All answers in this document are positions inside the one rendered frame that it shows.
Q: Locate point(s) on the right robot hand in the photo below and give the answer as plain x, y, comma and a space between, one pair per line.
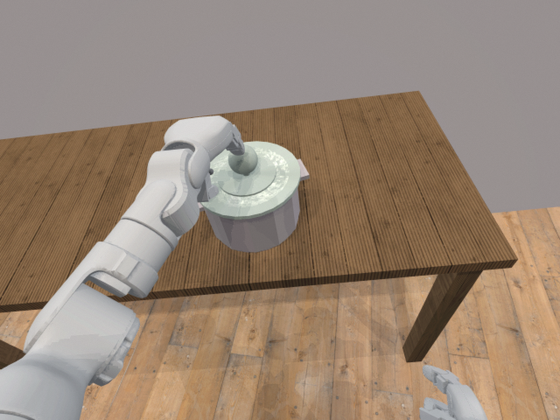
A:
462, 402

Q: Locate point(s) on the lid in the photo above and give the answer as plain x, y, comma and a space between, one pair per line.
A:
269, 186

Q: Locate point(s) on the pot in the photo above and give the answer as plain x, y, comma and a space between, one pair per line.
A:
259, 233

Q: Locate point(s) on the left robot hand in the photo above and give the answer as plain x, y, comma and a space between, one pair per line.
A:
215, 134

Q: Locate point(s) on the knob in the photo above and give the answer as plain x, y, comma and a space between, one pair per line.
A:
243, 164

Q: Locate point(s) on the table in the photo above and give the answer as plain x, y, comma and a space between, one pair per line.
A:
387, 197

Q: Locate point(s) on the left robot forearm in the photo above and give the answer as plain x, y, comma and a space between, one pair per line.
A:
129, 259

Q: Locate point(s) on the left robot upper arm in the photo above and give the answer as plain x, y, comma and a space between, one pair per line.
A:
85, 343

